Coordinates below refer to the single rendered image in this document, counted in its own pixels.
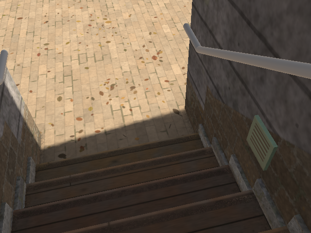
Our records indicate stairs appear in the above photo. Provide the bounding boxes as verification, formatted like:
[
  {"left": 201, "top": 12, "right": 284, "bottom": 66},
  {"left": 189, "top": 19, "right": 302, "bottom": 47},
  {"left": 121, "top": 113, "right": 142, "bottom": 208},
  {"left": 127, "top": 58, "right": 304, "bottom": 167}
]
[{"left": 11, "top": 132, "right": 291, "bottom": 233}]

